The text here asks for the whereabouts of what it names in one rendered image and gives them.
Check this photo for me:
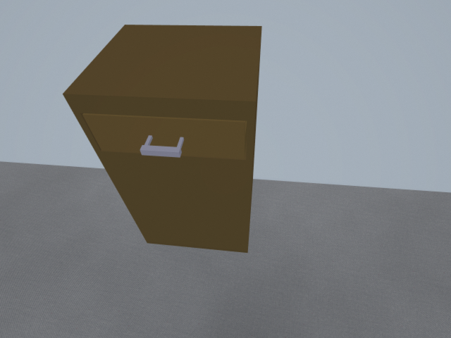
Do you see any handle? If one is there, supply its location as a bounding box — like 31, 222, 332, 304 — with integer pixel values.
140, 135, 184, 158

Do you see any drawer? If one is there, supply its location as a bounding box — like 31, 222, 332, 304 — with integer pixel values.
82, 113, 247, 159

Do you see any cabinet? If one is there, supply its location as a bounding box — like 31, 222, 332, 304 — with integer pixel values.
63, 25, 262, 253

